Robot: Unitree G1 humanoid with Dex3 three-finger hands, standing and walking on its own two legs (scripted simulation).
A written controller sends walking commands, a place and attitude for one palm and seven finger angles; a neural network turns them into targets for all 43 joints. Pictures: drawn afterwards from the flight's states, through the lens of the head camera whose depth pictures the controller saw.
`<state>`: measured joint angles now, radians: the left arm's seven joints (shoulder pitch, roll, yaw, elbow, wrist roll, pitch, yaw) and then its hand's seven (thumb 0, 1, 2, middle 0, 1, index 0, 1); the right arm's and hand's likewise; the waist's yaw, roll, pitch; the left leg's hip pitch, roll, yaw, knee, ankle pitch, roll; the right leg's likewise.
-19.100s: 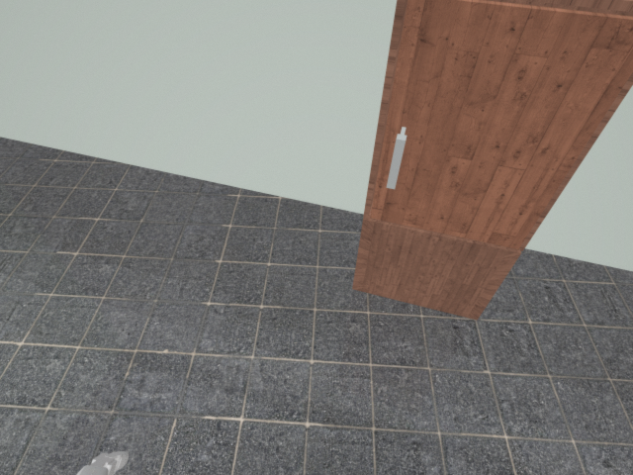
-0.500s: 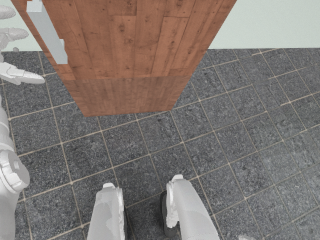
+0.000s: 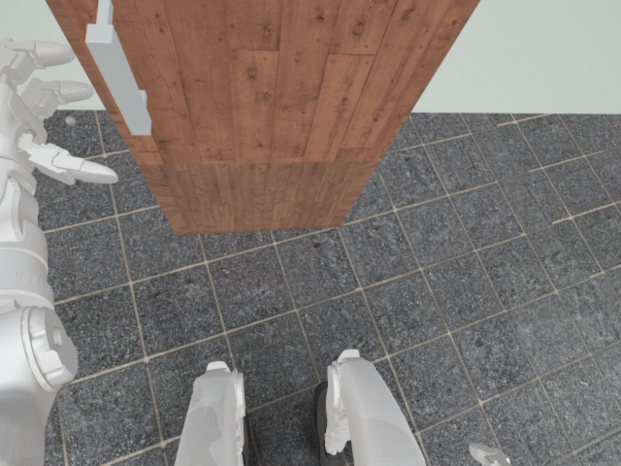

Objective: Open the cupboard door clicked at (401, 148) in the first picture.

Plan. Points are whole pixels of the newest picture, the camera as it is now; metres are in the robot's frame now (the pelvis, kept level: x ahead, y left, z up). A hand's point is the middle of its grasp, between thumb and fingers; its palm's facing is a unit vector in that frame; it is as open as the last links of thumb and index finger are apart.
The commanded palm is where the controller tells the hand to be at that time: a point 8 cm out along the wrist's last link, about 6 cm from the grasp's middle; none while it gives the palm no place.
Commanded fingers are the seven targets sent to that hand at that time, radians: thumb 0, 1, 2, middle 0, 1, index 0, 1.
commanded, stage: slide the fingers in behind the handle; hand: left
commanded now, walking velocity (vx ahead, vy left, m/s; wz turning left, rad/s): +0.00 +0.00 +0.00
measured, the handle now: (125, 73) +0.56 +0.20 +0.05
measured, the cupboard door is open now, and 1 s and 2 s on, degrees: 0 0 0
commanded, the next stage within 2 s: close the thumb around the handle in 1.44 s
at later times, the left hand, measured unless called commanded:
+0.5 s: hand (92, 119) +0.51 +0.23 +0.03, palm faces +0.08 -1.00 +0.00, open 14.1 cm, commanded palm +0.49 +0.24 +0.04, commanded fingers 0.00 -0.50 0.30 -0.30 -1.20 -0.30 -1.20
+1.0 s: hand (132, 117) +0.51 +0.19 +0.04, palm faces +0.07 -1.00 -0.01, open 13.9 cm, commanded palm +0.49 +0.21 +0.04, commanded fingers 0.00 -0.50 0.30 -0.30 -1.20 -0.30 -1.20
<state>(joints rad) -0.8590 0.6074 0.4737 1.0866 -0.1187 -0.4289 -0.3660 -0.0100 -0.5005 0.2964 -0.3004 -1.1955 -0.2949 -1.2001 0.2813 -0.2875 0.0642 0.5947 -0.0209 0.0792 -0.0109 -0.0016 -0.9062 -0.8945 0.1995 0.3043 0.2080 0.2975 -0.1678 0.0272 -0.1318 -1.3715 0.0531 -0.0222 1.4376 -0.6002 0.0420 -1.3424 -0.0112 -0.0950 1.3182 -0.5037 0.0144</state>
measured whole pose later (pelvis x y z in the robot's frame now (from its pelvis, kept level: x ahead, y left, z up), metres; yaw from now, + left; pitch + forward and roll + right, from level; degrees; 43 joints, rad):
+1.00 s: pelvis +0.00 -0.01 +0.00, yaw +1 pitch +30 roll -4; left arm -0.88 0.46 0.38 1.11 -0.09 -0.50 -0.19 -0.01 -0.50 0.30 -0.31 -1.21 -0.31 -1.22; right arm 0.29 -0.26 0.05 0.61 -0.04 0.08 0.01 0.00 -0.91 -0.89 0.20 0.30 0.21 0.30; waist -0.17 0.04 -0.14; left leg -1.35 0.04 -0.01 1.42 -0.59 0.03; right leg -1.33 -0.02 -0.08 1.32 -0.51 0.01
